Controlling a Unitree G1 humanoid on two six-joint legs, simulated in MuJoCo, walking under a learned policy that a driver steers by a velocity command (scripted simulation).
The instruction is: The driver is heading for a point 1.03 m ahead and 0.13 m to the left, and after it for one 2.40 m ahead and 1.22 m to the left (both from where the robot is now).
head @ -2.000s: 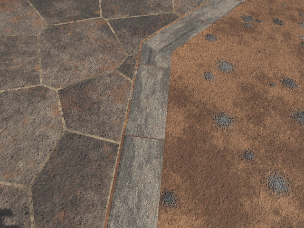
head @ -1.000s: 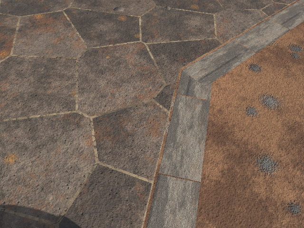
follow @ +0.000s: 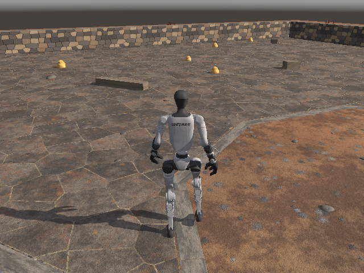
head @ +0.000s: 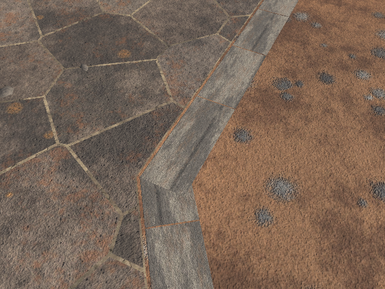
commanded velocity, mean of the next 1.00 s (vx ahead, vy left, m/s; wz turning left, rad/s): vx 0.28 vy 0.00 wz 0.25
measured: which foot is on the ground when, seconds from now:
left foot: down 0.00-0.22, up 0.24-0.68, down 0.70-1.00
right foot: up 0.00-0.18, down 0.20-0.70, up 0.72-1.00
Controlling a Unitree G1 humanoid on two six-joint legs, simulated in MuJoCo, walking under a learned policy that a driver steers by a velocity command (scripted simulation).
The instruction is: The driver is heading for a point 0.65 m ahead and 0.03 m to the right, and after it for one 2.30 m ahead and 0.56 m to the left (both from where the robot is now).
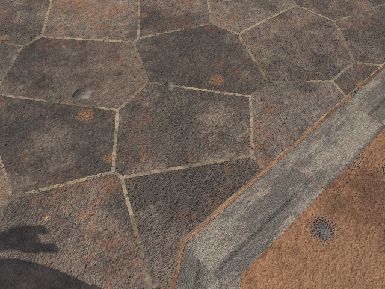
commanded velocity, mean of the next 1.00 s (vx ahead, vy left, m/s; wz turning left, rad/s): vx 0.13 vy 0.00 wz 0.14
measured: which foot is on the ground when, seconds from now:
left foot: down 0.00-0.12, up 0.14-0.42, down 0.44-0.80, up 0.82-1.00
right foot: up 0.00-0.10, down 0.12-1.00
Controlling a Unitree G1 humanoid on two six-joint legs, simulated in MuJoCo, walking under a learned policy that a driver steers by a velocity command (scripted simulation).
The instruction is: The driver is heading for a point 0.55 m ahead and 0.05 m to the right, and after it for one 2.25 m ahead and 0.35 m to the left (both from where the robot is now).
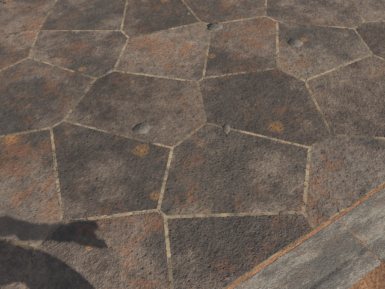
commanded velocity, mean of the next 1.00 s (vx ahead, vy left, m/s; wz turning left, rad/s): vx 0.48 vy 0.00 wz -0.06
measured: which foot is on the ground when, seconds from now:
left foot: up 0.00-0.26, down 0.28-0.84, up 0.86-1.00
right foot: down 0.00-0.28, up 0.30-0.80, down 0.82-1.00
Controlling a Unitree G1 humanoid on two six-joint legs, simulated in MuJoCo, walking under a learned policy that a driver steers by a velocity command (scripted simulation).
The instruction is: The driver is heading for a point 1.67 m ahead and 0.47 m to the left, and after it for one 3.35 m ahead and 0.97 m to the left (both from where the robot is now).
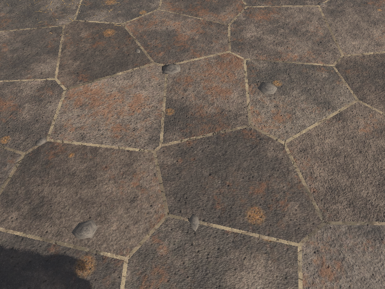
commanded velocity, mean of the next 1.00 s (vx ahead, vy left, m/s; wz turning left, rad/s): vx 0.50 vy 0.00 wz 0.42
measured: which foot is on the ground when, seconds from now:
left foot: up 0.00-0.32, down 0.34-0.86, up 0.88-1.00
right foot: down 0.00-0.36, up 0.38-0.82, down 0.84-1.00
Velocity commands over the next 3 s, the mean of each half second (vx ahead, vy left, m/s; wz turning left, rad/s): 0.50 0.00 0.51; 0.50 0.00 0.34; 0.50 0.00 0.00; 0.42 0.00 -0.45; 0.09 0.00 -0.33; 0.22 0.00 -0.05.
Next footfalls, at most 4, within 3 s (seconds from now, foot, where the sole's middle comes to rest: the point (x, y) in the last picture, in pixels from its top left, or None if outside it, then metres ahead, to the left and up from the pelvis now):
0.34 left None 0.34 0.16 -0.78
0.84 right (187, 228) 0.69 0.08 -0.78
1.38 left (102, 193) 0.85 0.43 -0.78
1.90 right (141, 126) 1.21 0.30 -0.78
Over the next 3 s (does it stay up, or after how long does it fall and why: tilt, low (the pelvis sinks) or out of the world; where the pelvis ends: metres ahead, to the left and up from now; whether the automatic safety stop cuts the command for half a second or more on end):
stays up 1.26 0.40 -0.01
